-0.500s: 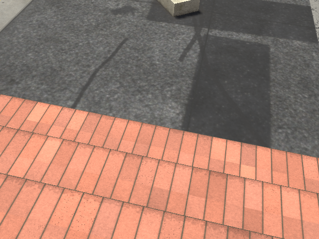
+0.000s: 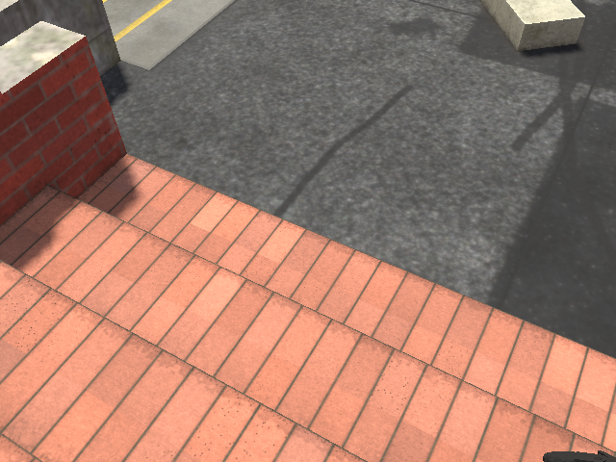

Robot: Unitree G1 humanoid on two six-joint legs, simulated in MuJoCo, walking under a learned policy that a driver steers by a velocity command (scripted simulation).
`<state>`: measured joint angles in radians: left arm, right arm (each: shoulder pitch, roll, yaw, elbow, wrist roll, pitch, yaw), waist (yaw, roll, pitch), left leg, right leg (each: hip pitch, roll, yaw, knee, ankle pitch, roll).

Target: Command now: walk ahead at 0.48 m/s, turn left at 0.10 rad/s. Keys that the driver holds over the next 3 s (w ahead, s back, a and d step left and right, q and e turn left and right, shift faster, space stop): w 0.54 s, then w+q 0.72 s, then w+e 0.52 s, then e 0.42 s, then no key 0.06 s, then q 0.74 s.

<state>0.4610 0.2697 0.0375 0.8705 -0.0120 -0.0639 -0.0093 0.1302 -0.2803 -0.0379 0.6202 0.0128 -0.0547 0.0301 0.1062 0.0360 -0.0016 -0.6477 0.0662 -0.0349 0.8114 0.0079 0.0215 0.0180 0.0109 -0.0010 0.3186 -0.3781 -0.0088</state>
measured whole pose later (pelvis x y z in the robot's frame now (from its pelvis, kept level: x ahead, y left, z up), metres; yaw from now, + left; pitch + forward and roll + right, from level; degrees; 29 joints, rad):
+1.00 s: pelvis +0.54 +0.05 -0.18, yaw +11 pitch +1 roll -1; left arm 0.48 0.21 0.04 0.95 0.01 -0.07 0.04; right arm 0.11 -0.24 -0.06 0.74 0.03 -0.04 0.07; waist 0.08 0.02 0.00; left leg -0.81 0.03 -0.12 0.89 0.14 0.08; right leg 0.06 -0.02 -0.16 0.54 -0.62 0.02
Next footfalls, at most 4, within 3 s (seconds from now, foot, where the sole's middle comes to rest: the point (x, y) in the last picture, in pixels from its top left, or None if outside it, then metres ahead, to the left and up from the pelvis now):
0.06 left None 0.15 0.14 -0.77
0.50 right None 0.40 -0.08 -0.92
1.16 left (264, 371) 0.81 0.27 -1.06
1.78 right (320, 293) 1.19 0.15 -1.21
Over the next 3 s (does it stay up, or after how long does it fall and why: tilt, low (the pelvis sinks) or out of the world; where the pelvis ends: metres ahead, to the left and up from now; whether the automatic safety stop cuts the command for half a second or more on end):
stays up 1.28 0.28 -0.43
